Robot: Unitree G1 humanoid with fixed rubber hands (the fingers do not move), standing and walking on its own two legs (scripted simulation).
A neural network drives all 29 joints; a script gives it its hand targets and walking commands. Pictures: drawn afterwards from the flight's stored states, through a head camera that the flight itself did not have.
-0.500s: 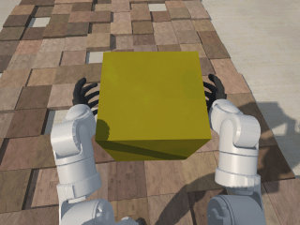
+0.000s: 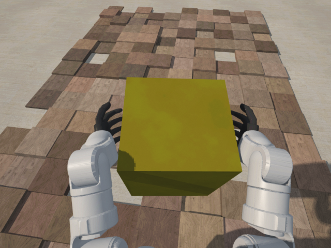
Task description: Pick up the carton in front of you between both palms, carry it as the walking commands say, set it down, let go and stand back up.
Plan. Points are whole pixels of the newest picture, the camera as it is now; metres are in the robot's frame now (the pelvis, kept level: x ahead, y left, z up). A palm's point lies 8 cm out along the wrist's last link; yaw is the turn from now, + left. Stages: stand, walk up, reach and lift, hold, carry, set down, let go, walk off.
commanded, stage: carry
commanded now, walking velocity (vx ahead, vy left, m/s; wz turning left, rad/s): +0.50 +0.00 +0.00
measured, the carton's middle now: (172, 144) +0.35 +0.04 +0.07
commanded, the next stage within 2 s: none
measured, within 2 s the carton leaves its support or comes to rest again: neither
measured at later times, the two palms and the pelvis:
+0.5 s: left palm (143, 34) +0.70 +0.16 +0.17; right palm (243, 45) +0.65 -0.14 +0.17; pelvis +0.34 +0.05 +0.03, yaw -3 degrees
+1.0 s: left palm (146, 16) +1.05 +0.21 +0.08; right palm (212, 24) +1.02 -0.09 +0.08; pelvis +0.70 +0.08 +0.01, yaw +0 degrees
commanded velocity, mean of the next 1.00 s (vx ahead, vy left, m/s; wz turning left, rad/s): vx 0.50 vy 0.00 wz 0.00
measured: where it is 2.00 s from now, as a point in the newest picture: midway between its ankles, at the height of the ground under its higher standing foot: (174, 98)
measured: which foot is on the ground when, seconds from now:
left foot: up 0.00-0.14, down 0.16-0.58, up 0.60-0.78, down 0.80-1.00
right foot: down 0.00-0.20, up 0.22-0.50, down 0.52-0.82, up 0.84-1.00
